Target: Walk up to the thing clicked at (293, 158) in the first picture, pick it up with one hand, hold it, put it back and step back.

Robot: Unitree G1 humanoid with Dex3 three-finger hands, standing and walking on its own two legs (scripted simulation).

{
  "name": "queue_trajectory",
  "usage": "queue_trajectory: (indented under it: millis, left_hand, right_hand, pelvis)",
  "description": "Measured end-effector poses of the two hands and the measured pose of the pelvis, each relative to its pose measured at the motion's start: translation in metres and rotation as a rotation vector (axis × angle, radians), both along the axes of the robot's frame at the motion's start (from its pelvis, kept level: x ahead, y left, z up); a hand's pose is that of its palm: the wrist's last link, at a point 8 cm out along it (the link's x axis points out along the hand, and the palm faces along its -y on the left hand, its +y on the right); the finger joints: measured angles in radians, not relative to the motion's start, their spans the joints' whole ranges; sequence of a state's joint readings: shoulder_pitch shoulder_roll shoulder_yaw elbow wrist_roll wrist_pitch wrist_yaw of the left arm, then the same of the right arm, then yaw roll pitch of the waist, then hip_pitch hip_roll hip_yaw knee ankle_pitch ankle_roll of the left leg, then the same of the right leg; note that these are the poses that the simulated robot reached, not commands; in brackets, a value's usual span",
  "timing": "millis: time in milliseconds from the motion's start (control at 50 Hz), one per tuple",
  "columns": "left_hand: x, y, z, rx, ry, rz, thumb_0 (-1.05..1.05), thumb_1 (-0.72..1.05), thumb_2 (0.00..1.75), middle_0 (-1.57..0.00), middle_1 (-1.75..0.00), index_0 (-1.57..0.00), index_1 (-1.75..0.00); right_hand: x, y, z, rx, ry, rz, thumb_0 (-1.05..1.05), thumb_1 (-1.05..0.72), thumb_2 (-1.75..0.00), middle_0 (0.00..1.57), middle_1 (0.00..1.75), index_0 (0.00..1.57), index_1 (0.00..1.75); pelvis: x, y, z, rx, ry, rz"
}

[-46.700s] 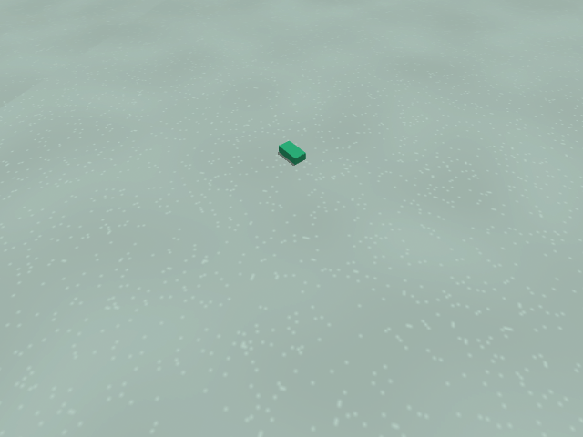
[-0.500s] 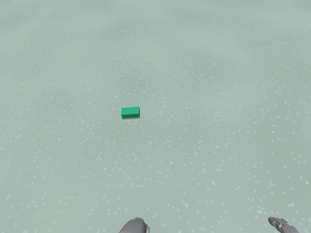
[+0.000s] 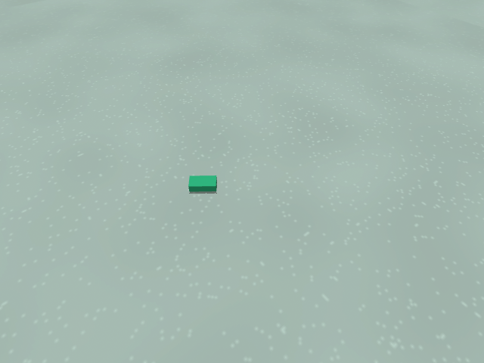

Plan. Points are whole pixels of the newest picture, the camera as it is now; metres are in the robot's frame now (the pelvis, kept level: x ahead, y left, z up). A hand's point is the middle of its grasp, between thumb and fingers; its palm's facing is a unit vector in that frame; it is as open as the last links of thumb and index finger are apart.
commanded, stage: step back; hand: left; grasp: from above
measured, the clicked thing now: (203, 183) +1.11 +0.20 -0.75
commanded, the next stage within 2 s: stand in 0.56 s
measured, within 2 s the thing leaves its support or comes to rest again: neither
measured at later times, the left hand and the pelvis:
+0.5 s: hand out of the picture +0.15 +0.27 -0.15, palm faces +0.02 -0.93 -0.37, open 7.4 cm; pelvis +0.05 +0.01 +0.00, yaw +1 degrees
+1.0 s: hand out of the picture +0.13 +0.26 -0.14, palm faces -0.01 -0.94 -0.34, open 7.4 cm; pelvis +0.05 +0.00 +0.01, yaw +1 degrees
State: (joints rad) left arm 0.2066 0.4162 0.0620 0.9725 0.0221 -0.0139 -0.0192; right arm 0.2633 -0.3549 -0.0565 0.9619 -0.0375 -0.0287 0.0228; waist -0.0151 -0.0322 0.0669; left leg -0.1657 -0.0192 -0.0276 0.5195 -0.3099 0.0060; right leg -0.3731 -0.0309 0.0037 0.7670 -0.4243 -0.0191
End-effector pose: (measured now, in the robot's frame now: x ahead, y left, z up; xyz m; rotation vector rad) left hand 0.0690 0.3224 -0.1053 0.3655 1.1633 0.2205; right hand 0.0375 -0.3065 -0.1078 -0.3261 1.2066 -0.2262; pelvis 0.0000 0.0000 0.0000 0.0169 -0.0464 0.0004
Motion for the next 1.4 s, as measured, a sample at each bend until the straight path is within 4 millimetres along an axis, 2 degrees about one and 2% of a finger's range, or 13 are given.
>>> queue_trajectory:
  millis: [100,220,440,560,680,780,920,1160,1400]
  left_hand:
    - [0.023,-0.020,-0.003,0.010,-0.043,-0.004,0.01,0.91,0.90,-0.21,-0.30,-0.20,-0.30]
    - [0.037,-0.034,0.001,-0.007,-0.060,0.011,0.01,0.91,0.90,-0.21,-0.30,-0.21,-0.30]
    - [0.068,-0.011,-0.006,-0.025,-0.040,0.031,0.01,0.91,0.90,-0.21,-0.30,-0.21,-0.30]
    - [0.081,-0.003,-0.005,-0.024,-0.046,0.028,0.01,0.91,0.90,-0.21,-0.30,-0.21,-0.30]
    - [0.083,-0.006,-0.002,-0.040,-0.024,0.021,0.01,0.91,0.90,-0.21,-0.30,-0.20,-0.30]
    - [0.076,-0.014,0.000,-0.054,-0.002,0.015,0.01,0.91,0.90,-0.21,-0.30,-0.20,-0.30]
    - [0.060,-0.021,0.001,-0.059,0.028,0.020,0.01,0.91,0.90,-0.21,-0.30,-0.21,-0.30]
    - [0.034,-0.025,0.003,-0.042,0.073,0.035,0.01,0.91,0.90,-0.21,-0.30,-0.21,-0.30]
    - [0.031,-0.031,0.005,-0.038,0.070,0.033,0.01,0.91,0.90,-0.21,-0.30,-0.20,-0.30]
  right_hand:
    - [0.017,-0.018,-0.017,0.000,0.012,-0.015,0.01,-0.90,-0.90,0.21,0.30,0.21,0.30]
    - [0.046,-0.012,-0.021,0.020,0.021,0.018,0.01,-0.91,-0.90,0.21,0.30,0.20,0.30]
    - [0.070,0.012,-0.016,0.013,0.041,0.024,0.01,-0.91,-0.90,0.21,0.30,0.21,0.30]
    - [0.093,0.022,-0.009,0.016,0.010,0.024,0.01,-0.91,-0.90,0.21,0.30,0.21,0.30]
    - [0.114,0.029,0.000,0.028,-0.048,0.043,0.01,-0.91,-0.90,0.21,0.30,0.21,0.30]
    - [0.122,0.029,0.005,0.036,-0.071,0.049,0.01,-0.91,-0.90,0.21,0.30,0.21,0.30]
    - [0.116,0.023,0.006,0.041,-0.063,0.046,0.01,-0.91,-0.90,0.21,0.30,0.21,0.30]
    - [0.080,0.010,-0.001,0.048,0.019,0.023,0.01,-0.91,-0.90,0.21,0.30,0.21,0.30]
    - [0.060,0.004,-0.005,0.051,0.053,0.013,0.01,-0.91,-0.90,0.21,0.30,0.20,0.30]
  pelvis:
    - [0.012,-0.012,-0.010,-0.029,-0.011,0.001]
    - [0.025,-0.013,-0.006,-0.010,0.003,0.014]
    - [0.047,0.006,-0.004,-0.011,0.017,0.010]
    - [0.053,0.011,0.000,-0.016,0.016,0.011]
    - [0.055,0.013,0.006,-0.017,0.007,0.008]
    - [0.053,0.011,0.011,-0.016,0.001,0.008]
    - [0.049,0.006,0.014,-0.014,-0.002,0.008]
    - [0.041,-0.003,0.015,-0.014,0.001,0.011]
    - [0.037,-0.009,0.015,-0.014,0.003,0.010]
